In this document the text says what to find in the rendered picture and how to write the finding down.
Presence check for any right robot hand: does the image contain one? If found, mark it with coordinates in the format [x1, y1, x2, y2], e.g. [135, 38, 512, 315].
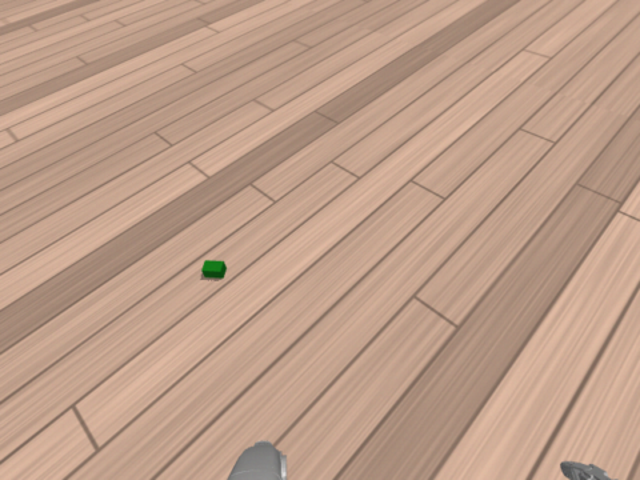
[560, 461, 618, 480]

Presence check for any small box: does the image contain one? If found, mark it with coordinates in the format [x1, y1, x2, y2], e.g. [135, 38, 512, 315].
[202, 260, 227, 278]

